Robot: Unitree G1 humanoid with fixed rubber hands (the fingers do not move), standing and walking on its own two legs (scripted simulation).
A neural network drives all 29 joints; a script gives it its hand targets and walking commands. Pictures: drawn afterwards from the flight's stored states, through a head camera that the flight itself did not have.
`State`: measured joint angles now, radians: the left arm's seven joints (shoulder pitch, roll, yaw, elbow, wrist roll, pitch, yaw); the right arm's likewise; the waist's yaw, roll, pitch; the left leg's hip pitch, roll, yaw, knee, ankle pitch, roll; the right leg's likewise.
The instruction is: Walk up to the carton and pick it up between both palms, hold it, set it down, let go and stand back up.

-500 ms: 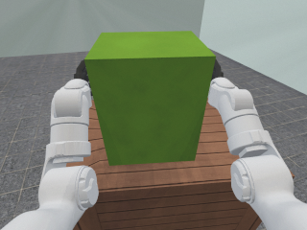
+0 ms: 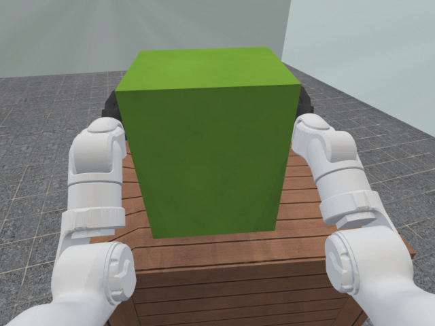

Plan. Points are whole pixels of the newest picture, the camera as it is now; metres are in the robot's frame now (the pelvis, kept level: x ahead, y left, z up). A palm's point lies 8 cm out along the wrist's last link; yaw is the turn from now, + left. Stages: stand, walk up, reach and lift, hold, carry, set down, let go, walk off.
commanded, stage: hold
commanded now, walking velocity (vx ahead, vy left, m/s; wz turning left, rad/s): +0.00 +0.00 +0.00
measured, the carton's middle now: (210, 143) +0.38 +0.00 +0.22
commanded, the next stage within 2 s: none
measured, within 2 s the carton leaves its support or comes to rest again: neither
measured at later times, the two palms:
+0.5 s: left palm (110, 128) +0.36 +0.17 +0.27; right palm (300, 122) +0.36 -0.15 +0.27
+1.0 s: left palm (112, 127) +0.36 +0.17 +0.27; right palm (302, 123) +0.36 -0.16 +0.27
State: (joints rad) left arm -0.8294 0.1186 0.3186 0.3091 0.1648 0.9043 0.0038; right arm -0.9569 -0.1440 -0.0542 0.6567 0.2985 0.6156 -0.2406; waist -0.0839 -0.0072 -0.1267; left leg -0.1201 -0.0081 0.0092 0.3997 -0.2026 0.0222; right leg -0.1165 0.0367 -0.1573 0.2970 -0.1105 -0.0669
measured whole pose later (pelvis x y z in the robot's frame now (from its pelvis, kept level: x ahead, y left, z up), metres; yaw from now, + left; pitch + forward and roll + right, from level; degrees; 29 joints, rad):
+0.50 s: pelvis +0.00 +0.00 +0.00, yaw +0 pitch -5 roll -1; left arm -0.84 0.11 0.33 0.30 0.18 0.91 0.00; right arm -0.96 -0.14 -0.07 0.65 0.29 0.62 -0.24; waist -0.07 -0.01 -0.12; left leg -0.12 -0.01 0.02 0.40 -0.20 0.03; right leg -0.12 0.04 -0.15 0.31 -0.11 -0.07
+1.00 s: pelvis -0.01 +0.00 +0.00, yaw -1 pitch -5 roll -1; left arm -0.85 0.11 0.33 0.34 0.17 0.90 0.01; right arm -0.98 -0.15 -0.06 0.68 0.29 0.62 -0.23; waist -0.07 0.00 -0.13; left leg -0.13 -0.01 0.02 0.40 -0.20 0.03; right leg -0.13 0.04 -0.14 0.31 -0.10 -0.07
